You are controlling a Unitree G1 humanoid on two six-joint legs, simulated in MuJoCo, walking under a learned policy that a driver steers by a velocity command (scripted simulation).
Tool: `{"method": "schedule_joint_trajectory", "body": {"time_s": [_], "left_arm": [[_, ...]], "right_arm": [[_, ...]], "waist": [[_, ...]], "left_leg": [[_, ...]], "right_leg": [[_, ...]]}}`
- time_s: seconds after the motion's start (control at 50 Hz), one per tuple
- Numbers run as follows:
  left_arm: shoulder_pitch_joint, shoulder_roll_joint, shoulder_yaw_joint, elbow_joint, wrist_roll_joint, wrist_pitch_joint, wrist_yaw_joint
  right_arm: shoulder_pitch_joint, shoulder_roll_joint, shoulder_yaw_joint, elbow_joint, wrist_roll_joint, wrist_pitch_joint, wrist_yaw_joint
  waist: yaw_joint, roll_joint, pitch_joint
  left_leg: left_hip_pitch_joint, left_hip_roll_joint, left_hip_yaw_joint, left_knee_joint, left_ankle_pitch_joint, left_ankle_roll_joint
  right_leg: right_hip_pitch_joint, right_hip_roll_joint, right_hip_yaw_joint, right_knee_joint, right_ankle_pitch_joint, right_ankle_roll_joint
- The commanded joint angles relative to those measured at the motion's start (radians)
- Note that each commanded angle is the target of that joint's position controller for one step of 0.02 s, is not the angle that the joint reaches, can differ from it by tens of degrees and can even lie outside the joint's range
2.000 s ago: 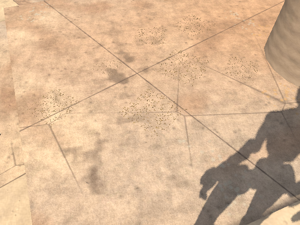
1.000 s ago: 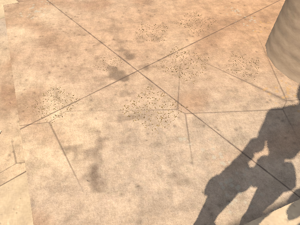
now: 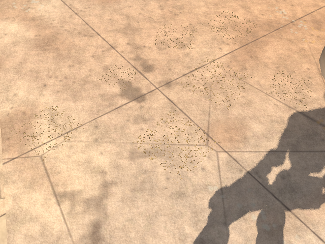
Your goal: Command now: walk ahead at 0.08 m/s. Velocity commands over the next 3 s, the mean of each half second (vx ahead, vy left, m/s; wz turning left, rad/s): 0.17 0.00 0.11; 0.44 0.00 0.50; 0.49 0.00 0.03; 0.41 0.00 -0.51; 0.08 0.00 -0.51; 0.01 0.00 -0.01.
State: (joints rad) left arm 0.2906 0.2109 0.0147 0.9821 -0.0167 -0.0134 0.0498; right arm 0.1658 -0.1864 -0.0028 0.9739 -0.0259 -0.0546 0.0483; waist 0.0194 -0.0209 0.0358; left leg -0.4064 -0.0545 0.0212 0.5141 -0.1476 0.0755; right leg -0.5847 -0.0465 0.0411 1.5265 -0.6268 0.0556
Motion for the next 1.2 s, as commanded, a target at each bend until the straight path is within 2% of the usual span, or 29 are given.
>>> {"method": "schedule_joint_trajectory", "body": {"time_s": [0.02, 0.08, 0.2, 0.22, 0.24, 0.28, 0.32, 0.34, 0.38, 0.42, 0.5, 0.58, 0.62, 0.64, 0.66, 0.68, 0.7, 0.72, 0.76, 0.82, 0.92, 1.0, 1.04, 1.08, 1.1, 1.12, 1.14, 1.16, 1.2], "left_arm": [[0.115, 0.038, 0.009, -0.058, 0.023, 0.034, 0.041], [0.12, 0.048, 0.015, -0.055, 0.027, 0.029, 0.053], [0.027, 0.011, 0.003, -0.083, 0.018, 0.012, 0.034], [0.105, 0.001, 0.002, -0.034, 0.019, 0.016, 0.022], [0.098, 0.051, 0.017, -0.012, 0.017, 0.023, 0.013], [0.056, 0.1, 0.048, -0.016, -0.001, 0.019, 0.01], [0.077, 0.137, 0.07, -0.028, 0.003, -0.022, 0.01], [0.105, 0.183, 0.088, -0.02, 0.006, -0.05, 0.014], [0.185, 0.145, 0.087, -0.004, 0.02, -0.106, 0.024], [0.149, 0.113, 0.081, 0.003, 0.013, -0.115, 0.017], [0.029, 0.161, 0.096, -0.013, 0.018, -0.067, 0.006], [-0.032, 0.192, 0.107, -0.011, 0.0, -0.082, -0.018], [-0.014, 0.144, 0.093, -0.011, 0.019, -0.095, -0.026], [-0.035, 0.031, 0.068, -0.05, 0.033, -0.107, -0.02], [0.069, 0.014, 0.054, -0.07, 0.037, -0.136, -0.025], [0.018, 0.037, 0.059, -0.156, -0.008, -0.162, -0.025], [-0.081, 0.092, 0.067, -0.188, -0.031, -0.169, -0.019], [-0.119, 0.137, 0.075, -0.194, -0.016, -0.161, -0.008], [-0.082, 0.129, 0.077, -0.195, 0.022, -0.135, -0.004], [-0.182, 0.115, 0.074, -0.244, 0.038, -0.119, -0.014], [-0.458, 0.033, 0.043, -0.337, 0.019, -0.129, -0.059], [-0.484, 0.089, 0.059, -0.374, 0.007, -0.128, -0.063], [-0.386, 0.132, 0.077, -0.365, 0.008, -0.135, -0.056], [-0.086, 0.198, 0.099, -0.312, 0.029, -0.132, -0.046], [0.078, 0.246, 0.115, -0.271, 0.038, -0.122, -0.043], [0.137, 0.193, 0.107, -0.212, 0.012, -0.12, -0.059], [0.062, 0.125, 0.091, -0.22, 0.001, -0.113, -0.058], [-0.052, 0.101, 0.08, -0.235, -0.001, -0.104, -0.059], [-0.131, 0.093, 0.068, -0.243, 0.018, -0.101, -0.063]], "right_arm": [[-0.037, -0.148, -0.02, -0.057, -0.019, -0.013, -0.012], [0.018, -0.142, -0.022, -0.044, -0.022, -0.016, -0.028], [0.1, -0.105, -0.022, -0.019, 0.008, 0.03, -0.059], [0.142, -0.077, -0.018, 0.009, 0.011, 0.033, -0.049], [0.199, -0.067, -0.022, 0.009, 0.021, 0.031, -0.041], [0.175, -0.111, -0.04, -0.018, 0.047, 0.037, -0.044], [0.06, -0.081, -0.043, -0.07, 0.065, 0.032, -0.054], [0.002, -0.032, -0.036, -0.104, 0.062, 0.018, -0.05], [-0.134, -0.068, -0.056, -0.151, 0.065, -0.015, -0.044], [-0.093, -0.078, -0.069, -0.148, 0.063, -0.022, -0.039], [-0.062, -0.039, -0.067, -0.155, 0.06, 0.033, -0.021], [0.056, -0.087, -0.106, -0.128, 0.064, 0.052, -0.031], [0.262, -0.146, -0.146, -0.062, 0.05, 0.048, -0.032], [0.27, -0.2, -0.142, -0.065, 0.026, 0.031, -0.031], [0.251, -0.196, -0.11, -0.11, 0.045, 0.014, -0.016], [0.351, -0.24, -0.123, -0.094, 0.034, 0.001, -0.012], [0.297, -0.214, -0.112, -0.102, 0.031, -0.013, -0.013], [0.174, -0.178, -0.092, -0.137, 0.032, -0.022, -0.016], [0.076, -0.181, -0.084, -0.175, 0.03, -0.031, -0.026], [0.138, -0.168, -0.082, -0.17, 0.04, -0.028, -0.056], [0.29, -0.149, -0.084, -0.128, 0.057, -0.011, -0.097], [0.301, -0.142, -0.099, -0.123, 0.066, -0.005, -0.1], [0.267, -0.152, -0.111, -0.144, 0.055, -0.001, -0.095], [0.171, -0.14, -0.104, -0.199, 0.031, -0.006, -0.071], [0.357, -0.039, -0.079, -0.175, 0.032, -0.011, -0.063], [0.436, -0.063, -0.065, -0.151, 0.06, -0.013, -0.055], [0.337, -0.138, -0.087, -0.164, 0.071, -0.012, -0.053], [0.212, -0.157, -0.089, -0.205, 0.061, -0.014, -0.052], [0.138, -0.143, -0.092, -0.238, 0.023, -0.024, -0.057]], "waist": [[0.043, 0.099, -0.105], [0.042, 0.118, -0.154], [0.027, 0.156, -0.1], [0.051, 0.139, -0.1], [0.003, 0.058, -0.039], [-0.006, -0.025, 0.013], [0.045, -0.07, 0.057], [0.056, -0.171, 0.055], [0.134, -0.195, 0.092], [0.079, -0.138, 0.038], [0.027, -0.126, 0.014], [-0.07, -0.103, 0.01], [-0.165, 0.046, -0.102], [-0.128, 0.278, -0.051], [-0.051, 0.257, -0.134], [-0.107, 0.243, -0.242], [-0.087, 0.113, -0.159], [-0.052, 0.047, -0.099], [0.02, 0.06, -0.049], [0.0, 0.05, -0.044], [-0.097, 0.107, -0.025], [-0.072, 0.122, -0.027], [-0.016, 0.148, -0.088], [0.128, 0.111, -0.291], [0.091, -0.153, -0.451], [0.081, -0.277, -0.492], [0.079, -0.155, -0.287], [0.047, -0.056, -0.129], [-0.017, 0.008, -0.04]], "left_leg": [[-0.063, 0.316, -0.27, -0.237, 0.288, 0.186], [-0.021, 0.296, -0.215, -0.204, 0.422, 0.179], [0.057, 0.273, -0.203, -0.181, 0.258, 0.135], [0.007, 0.23, -0.165, -0.183, 0.088, 0.097], [-0.008, 0.146, -0.109, -0.168, -0.11, 0.04], [-0.051, 0.075, -0.051, -0.087, -0.37, 0.004], [-0.165, 0.023, -0.031, 0.081, -0.387, 0.002], [-0.26, 0.002, -0.038, 0.233, -0.306, 0.004], [-0.555, 0.032, -0.232, 0.525, -0.458, 0.011], [-0.592, 0.079, -0.244, 0.559, -0.348, -0.003], [-0.056, 0.053, 0.023, 0.29, -0.088, -0.026], [0.214, 0.009, 0.12, 0.081, 0.015, 0.009], [0.484, 0.012, 0.091, -0.021, 0.108, 0.052], [0.535, 0.184, -0.236, -0.003, 0.255, 0.112], [0.583, 0.277, -0.468, 0.045, 0.58, 0.184], [0.656, 0.388, -0.715, -0.148, 0.182, 0.322], [0.62, 0.383, -0.726, -0.182, -0.022, 0.308], [0.51, 0.347, -0.638, -0.189, -0.022, 0.25], [0.323, 0.292, -0.52, -0.193, 0.175, 0.221], [0.25, 0.221, -0.391, -0.227, 0.381, 0.184], [0.23, 0.138, -0.301, -0.244, 0.417, 0.069], [0.354, 0.177, -0.382, -0.186, 0.375, 0.06], [0.379, 0.168, -0.397, -0.083, 0.564, 0.059], [0.218, 0.094, -0.348, 0.252, 0.532, 0.033], [-0.112, -0.054, -0.275, 0.647, -0.016, -0.04], [-0.278, -0.065, -0.266, 0.81, -0.46, -0.045], [-0.363, -0.004, -0.25, 0.86, -0.378, -0.04], [-0.361, 0.038, -0.191, 0.812, -0.283, -0.032], [-0.256, 0.107, -0.147, 0.691, -0.193, -0.029]], "right_leg": [[0.071, -0.046, 0.002, -0.071, 0.04, -0.016], [0.093, -0.036, -0.01, -0.118, 0.11, -0.03], [0.116, -0.031, -0.048, -0.441, 0.11, -0.041], [0.22, -0.018, -0.061, -0.597, 0.222, -0.057], [0.197, -0.005, -0.031, -0.654, 0.246, -0.092], [0.126, -0.009, 0.019, -0.726, -0.072, -0.17], [0.151, -0.112, 0.246, -0.914, -0.218, -0.266], [0.213, -0.231, 0.472, -1.009, -0.234, -0.339], [0.367, -0.392, 0.699, -1.034, 0.069, -0.407], [0.429, -0.393, 0.545, -0.939, 0.304, -0.314], [0.058, -0.254, 0.091, -1.013, 0.079, -0.145], [0.09, -0.219, -0.076, -0.85, 0.314, -0.084], [0.058, -0.161, -0.162, -0.377, 0.487, -0.045], [-0.238, -0.08, -0.15, 0.094, 0.038, -0.018], [-0.351, -0.063, -0.034, 0.204, 0.011, -0.045], [-0.454, -0.013, 0.026, 0.164, 0.143, -0.037], [-0.533, -0.047, 0.046, 0.095, 0.205, -0.052], [-0.5, -0.077, 0.064, -0.032, 0.33, -0.069], [-0.39, -0.099, 0.069, -0.192, 0.4, -0.049], [-0.272, -0.067, 0.025, -0.481, 0.511, -0.019], [-0.043, 0.077, -0.062, -0.978, 0.802, -0.045], [0.03, 0.08, 0.002, -1.076, 0.75, -0.087], [0.198, 0.096, -0.006, -1.087, 0.654, -0.119], [0.654, -0.032, 0.073, -1.025, 0.664, -0.209], [1.048, -0.277, 0.434, -1.016, 0.626, -0.383], [1.083, -0.374, 0.745, -1.16, 0.326, -0.442], [0.916, -0.312, 0.681, -1.226, 0.107, -0.39], [0.711, -0.259, 0.553, -1.272, 0.128, -0.346], [0.443, -0.188, 0.417, -1.332, 0.332, -0.321]]}}
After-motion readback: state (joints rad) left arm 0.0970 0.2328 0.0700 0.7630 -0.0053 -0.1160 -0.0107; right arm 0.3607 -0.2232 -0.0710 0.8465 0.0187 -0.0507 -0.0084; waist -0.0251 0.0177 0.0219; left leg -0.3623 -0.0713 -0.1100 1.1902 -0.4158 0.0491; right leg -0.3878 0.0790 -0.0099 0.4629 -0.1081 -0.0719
